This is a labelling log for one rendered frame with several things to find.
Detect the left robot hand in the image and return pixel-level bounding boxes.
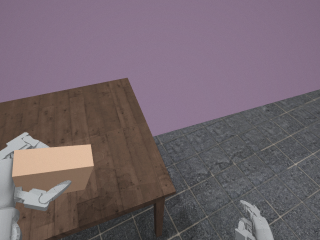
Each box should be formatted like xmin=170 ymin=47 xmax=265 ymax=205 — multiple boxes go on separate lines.
xmin=0 ymin=132 xmax=72 ymax=211

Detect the left robot forearm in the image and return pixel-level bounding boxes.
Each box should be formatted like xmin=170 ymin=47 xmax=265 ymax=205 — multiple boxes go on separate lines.
xmin=0 ymin=207 xmax=23 ymax=240

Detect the table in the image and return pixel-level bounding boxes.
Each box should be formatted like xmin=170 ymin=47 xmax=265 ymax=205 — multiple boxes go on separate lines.
xmin=0 ymin=78 xmax=176 ymax=240

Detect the right robot hand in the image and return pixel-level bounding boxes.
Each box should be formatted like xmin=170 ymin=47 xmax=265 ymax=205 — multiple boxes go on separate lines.
xmin=235 ymin=200 xmax=274 ymax=240

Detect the sponge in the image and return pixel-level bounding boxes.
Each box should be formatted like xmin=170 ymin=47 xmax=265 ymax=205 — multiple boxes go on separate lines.
xmin=12 ymin=144 xmax=94 ymax=194

